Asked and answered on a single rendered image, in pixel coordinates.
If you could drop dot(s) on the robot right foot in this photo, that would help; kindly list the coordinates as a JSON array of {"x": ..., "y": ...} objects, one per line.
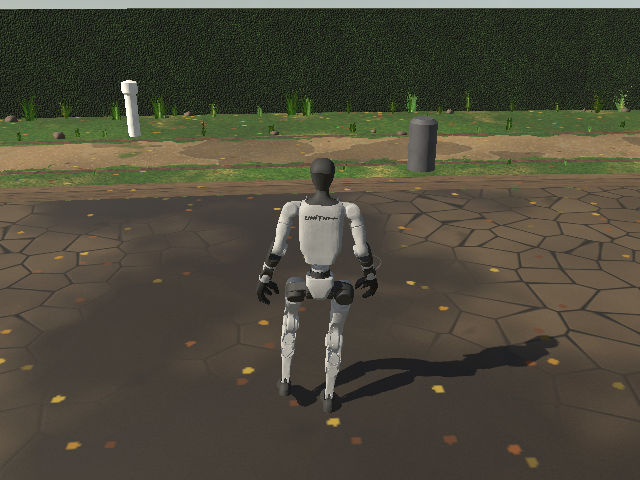
[{"x": 328, "y": 404}]

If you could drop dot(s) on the robot left forearm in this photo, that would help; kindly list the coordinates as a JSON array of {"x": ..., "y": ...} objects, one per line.
[{"x": 269, "y": 266}]

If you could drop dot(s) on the left robot hand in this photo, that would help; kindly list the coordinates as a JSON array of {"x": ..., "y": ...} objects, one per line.
[{"x": 261, "y": 289}]

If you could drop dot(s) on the robot right upper arm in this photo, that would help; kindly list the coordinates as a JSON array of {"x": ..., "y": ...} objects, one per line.
[{"x": 352, "y": 211}]

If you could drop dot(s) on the right robot hand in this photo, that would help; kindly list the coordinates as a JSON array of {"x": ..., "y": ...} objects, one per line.
[{"x": 362, "y": 284}]

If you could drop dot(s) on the right robot thigh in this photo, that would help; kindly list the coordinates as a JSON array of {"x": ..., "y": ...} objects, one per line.
[{"x": 340, "y": 304}]

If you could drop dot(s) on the robot right forearm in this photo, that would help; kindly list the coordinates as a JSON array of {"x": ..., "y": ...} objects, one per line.
[{"x": 368, "y": 265}]

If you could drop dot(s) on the robot left upper arm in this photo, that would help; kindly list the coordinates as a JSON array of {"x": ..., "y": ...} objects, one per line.
[{"x": 289, "y": 210}]

